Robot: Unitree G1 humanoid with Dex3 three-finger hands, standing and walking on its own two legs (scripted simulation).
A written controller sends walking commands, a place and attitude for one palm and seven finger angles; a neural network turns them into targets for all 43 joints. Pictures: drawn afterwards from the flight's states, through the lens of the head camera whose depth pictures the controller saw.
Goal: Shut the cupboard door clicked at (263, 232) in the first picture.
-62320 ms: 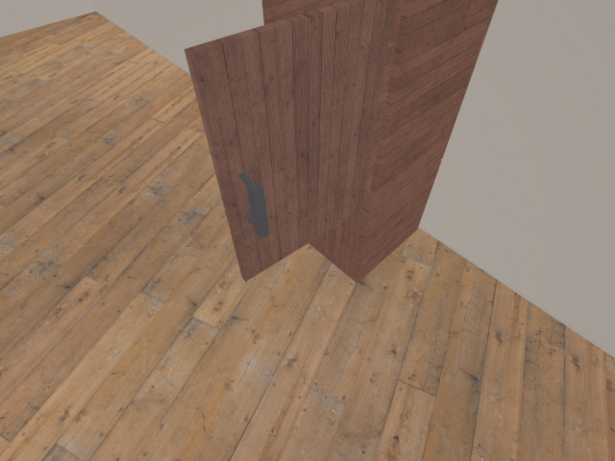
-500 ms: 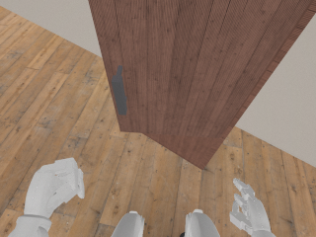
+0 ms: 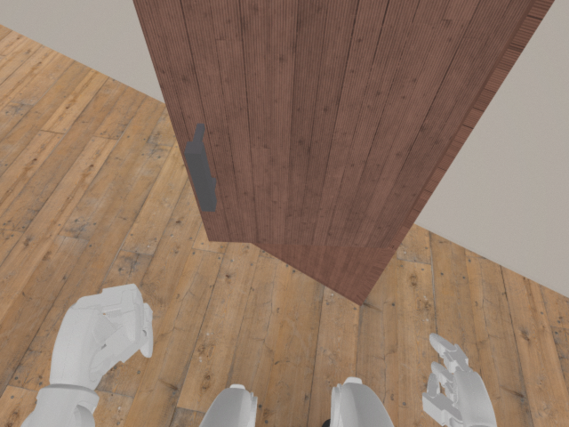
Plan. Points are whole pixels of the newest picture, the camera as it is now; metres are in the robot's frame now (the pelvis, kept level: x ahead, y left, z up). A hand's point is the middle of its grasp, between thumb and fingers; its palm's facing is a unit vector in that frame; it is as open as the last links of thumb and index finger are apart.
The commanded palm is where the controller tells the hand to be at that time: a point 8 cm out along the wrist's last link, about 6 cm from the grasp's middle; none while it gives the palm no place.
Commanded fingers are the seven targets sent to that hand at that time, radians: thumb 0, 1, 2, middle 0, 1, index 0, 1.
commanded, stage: raise the hand and make a fist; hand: left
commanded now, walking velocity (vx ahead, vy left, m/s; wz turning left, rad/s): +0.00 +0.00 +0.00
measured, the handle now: (204, 169) +0.48 +0.16 +0.05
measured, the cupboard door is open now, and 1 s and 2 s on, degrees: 30 30 29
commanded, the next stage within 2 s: bring the fist close to the handle in 0.04 s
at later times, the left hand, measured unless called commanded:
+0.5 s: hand (175, 294) +0.27 +0.16 +0.05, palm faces -0.02 -1.00 -0.03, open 3.1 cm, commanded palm +0.26 +0.21 +0.05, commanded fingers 0.00 0.90 0.90 -1.30 -1.50 -1.30 -1.50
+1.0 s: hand (210, 242) +0.35 +0.13 +0.05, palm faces -0.01 -1.00 -0.02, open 3.1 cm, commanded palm +0.33 +0.18 +0.05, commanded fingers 0.00 0.90 0.90 -1.30 -1.50 -1.30 -1.50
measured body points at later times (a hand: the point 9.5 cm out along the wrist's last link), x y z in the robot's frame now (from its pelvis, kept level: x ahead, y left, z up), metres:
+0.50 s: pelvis -0.01 +0.00 +0.00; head +0.07 +0.00 +0.44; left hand +0.27 +0.21 +0.05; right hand +0.18 -0.23 -0.08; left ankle -0.01 +0.12 -0.62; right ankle +0.05 -0.13 -0.62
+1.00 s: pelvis +0.00 +0.00 +0.01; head +0.09 +0.00 +0.45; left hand +0.35 +0.18 +0.05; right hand +0.15 -0.25 -0.09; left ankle -0.01 +0.12 -0.62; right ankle +0.05 -0.13 -0.62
